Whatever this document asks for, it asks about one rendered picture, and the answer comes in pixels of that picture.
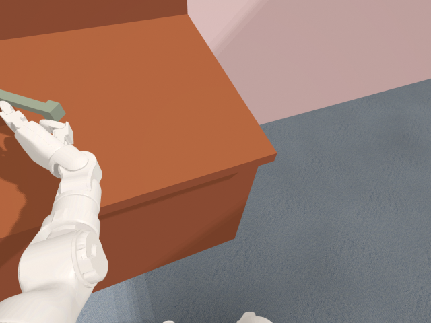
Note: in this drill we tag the left robot forearm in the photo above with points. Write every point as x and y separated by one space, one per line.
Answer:
77 202

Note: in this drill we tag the robot left upper arm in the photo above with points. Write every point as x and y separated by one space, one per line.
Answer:
57 276

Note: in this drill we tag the robot left hand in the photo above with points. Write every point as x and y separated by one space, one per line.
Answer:
36 139

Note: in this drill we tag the tap lever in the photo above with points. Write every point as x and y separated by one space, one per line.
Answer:
50 110

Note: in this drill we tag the right robot shin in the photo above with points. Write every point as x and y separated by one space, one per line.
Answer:
248 314

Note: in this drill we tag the counter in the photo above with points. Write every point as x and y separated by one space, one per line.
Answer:
143 92

